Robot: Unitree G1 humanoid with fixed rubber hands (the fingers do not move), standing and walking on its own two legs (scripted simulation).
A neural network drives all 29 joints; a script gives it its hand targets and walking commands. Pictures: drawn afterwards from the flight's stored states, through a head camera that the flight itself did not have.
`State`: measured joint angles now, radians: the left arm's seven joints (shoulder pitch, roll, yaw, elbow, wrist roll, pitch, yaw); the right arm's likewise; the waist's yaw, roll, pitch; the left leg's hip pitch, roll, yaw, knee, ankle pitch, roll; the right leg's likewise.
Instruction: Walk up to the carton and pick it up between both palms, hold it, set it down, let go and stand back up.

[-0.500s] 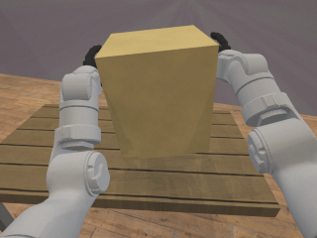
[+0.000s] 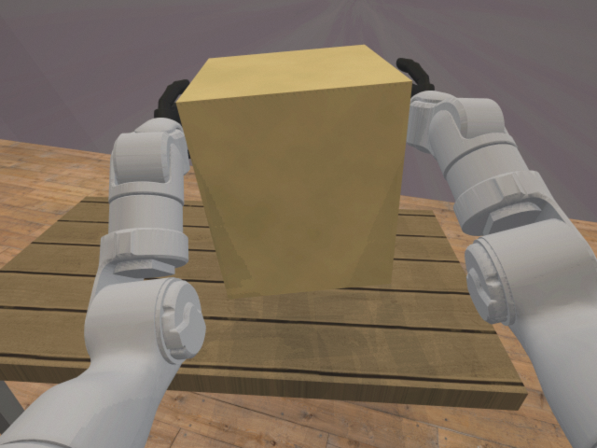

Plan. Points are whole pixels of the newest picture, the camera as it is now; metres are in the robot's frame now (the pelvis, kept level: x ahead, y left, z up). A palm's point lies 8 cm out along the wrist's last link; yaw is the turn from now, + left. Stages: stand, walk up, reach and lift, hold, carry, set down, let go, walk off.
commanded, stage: hold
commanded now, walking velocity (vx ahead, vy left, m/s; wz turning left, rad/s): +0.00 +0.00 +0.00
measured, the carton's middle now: (298, 168) +0.36 +0.01 +0.28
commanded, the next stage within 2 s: none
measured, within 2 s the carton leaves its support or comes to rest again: neither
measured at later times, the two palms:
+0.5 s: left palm (170, 140) +0.36 +0.16 +0.32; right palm (415, 118) +0.36 -0.14 +0.35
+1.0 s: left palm (171, 141) +0.36 +0.16 +0.32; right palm (417, 118) +0.36 -0.14 +0.35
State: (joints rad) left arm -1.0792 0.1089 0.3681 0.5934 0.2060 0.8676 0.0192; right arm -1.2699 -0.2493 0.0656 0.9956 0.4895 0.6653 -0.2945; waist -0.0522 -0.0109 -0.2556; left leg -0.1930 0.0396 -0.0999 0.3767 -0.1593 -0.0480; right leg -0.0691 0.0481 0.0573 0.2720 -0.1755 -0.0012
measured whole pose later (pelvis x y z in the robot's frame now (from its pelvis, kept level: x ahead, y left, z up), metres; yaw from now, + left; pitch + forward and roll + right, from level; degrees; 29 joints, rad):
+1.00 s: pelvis +0.00 +0.00 +0.00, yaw +0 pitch -2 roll -2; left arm -1.07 0.10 0.37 0.58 0.21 0.87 0.02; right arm -1.25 -0.25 0.07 0.98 0.49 0.67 -0.29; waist -0.05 -0.01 -0.25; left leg -0.19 0.04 -0.10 0.38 -0.16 -0.05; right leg -0.06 0.05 0.06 0.27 -0.17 0.00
